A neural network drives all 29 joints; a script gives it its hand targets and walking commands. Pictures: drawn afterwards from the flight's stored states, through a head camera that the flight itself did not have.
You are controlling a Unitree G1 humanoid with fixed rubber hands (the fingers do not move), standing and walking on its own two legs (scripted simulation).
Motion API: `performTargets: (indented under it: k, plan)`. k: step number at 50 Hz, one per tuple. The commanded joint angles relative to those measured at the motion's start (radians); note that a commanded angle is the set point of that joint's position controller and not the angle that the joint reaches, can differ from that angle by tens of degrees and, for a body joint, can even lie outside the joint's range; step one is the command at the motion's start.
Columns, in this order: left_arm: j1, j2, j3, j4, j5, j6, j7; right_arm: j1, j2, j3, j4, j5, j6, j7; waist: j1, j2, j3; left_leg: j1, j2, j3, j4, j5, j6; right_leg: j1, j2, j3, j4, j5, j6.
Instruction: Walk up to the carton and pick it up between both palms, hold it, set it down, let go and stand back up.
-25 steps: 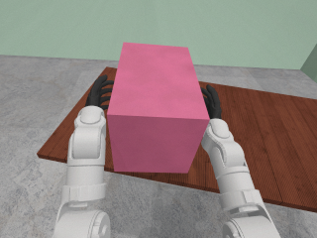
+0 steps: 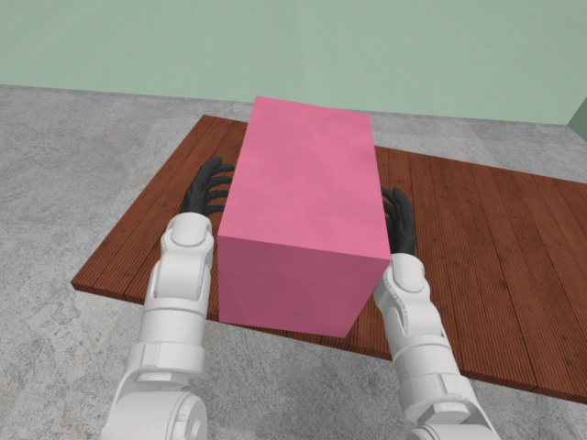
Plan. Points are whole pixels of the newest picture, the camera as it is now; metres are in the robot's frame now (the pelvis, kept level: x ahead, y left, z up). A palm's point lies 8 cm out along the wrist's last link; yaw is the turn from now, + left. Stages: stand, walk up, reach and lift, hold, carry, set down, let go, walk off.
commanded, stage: set down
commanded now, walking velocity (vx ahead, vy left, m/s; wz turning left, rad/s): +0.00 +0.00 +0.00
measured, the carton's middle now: (298, 211) +0.42 -0.02 +0.11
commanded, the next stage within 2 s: none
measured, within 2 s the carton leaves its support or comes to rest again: neither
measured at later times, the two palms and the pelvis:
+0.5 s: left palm (212, 212) +0.39 +0.10 +0.12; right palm (404, 248) +0.35 -0.17 +0.11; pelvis +0.00 +0.00 +0.00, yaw -1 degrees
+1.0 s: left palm (220, 213) +0.42 +0.10 +0.10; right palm (403, 247) +0.36 -0.17 +0.10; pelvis +0.01 +0.00 +0.00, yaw -1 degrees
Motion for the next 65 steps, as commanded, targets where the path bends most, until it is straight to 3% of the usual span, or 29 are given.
performTargets:
  k: [1, 6, 14, 20, 29, 39, 45, 55, 65]
  plan:
    - [-0.664, -0.694, -0.621, -0.191, -0.196, -0.122, -0.121, -0.988, 0.511, 0.539, -0.444, 0.045, -0.155, 0.112, -0.033, 0.066, -0.686, 0.101, -0.02, 0.041, 0.031, 0.58, -0.081, 0.157, 0.07, -0.048, 0.052, 0.418, 0.013]
    - [-0.67, -0.686, -0.634, -0.162, -0.2, -0.139, -0.101, -0.936, 0.5, 0.511, -0.393, 0.03, -0.134, 0.116, -0.049, 0.087, -0.689, 0.097, -0.015, 0.032, 0.02, 0.516, -0.089, 0.107, 0.062, -0.039, 0.042, 0.354, 0.011]
    - [-0.639, -0.649, -0.482, 0.018, -0.129, -0.13, -0.127, -0.893, 0.473, 0.385, -0.211, -0.019, -0.118, 0.126, -0.031, 0.096, -0.56, 0.026, -0.019, 0.054, -0.034, 0.36, -0.081, 0.105, 0.051, -0.046, 0.028, 0.264, 0.014]
    - [-0.677, -0.66, -0.435, 0.073, -0.121, -0.169, -0.134, -0.939, 0.502, 0.37, -0.193, -0.03, -0.142, 0.134, -0.018, 0.075, -0.579, 0.012, -0.025, 0.067, -0.033, 0.385, -0.076, 0.146, 0.054, -0.045, 0.04, 0.346, 0.021]
    - [-0.785, -0.692, -0.459, 0.105, -0.165, -0.26, -0.114, -1.002, 0.57, 0.395, -0.215, -0.058, -0.168, 0.139, -0.023, 0.035, -0.721, -0.013, -0.029, 0.068, -0.024, 0.397, -0.064, 0.172, 0.053, -0.027, 0.066, 0.449, 0.032]
    - [-0.793, -0.652, -0.356, 0.263, -0.124, -0.303, -0.132, -0.949, 0.577, 0.285, -0.07, -0.134, -0.156, 0.143, -0.029, 0.046, -0.671, -0.096, -0.033, 0.086, -0.062, 0.28, -0.055, 0.156, 0.036, -0.019, 0.066, 0.398, 0.037]
    - [-0.816, -0.647, -0.313, 0.32, -0.104, -0.335, -0.135, -0.945, 0.572, 0.224, -0.008, -0.156, -0.17, 0.154, -0.033, 0.081, -0.667, -0.066, -0.026, 0.09, -0.047, 0.353, -0.077, 0.139, 0.044, -0.032, 0.064, 0.414, 0.028]
    - [-0.883, -0.691, -0.36, 0.316, -0.136, -0.414, -0.1, -0.96, 0.599, 0.22, -0.003, -0.175, -0.206, 0.169, -0.055, 0.113, -0.805, 0.012, -0.011, 0.071, 0.014, 0.544, -0.112, 0.077, 0.063, -0.041, 0.075, 0.478, 0.011]
    - [-0.853, -0.639, -0.277, 0.435, -0.11, -0.438, -0.124, -0.934, 0.618, 0.188, 0.029, -0.23, -0.187, 0.165, -0.053, 0.056, -0.771, -0.123, -0.019, 0.081, -0.027, 0.423, -0.075, 0.139, 0.042, -0.017, 0.095, 0.525, 0.027]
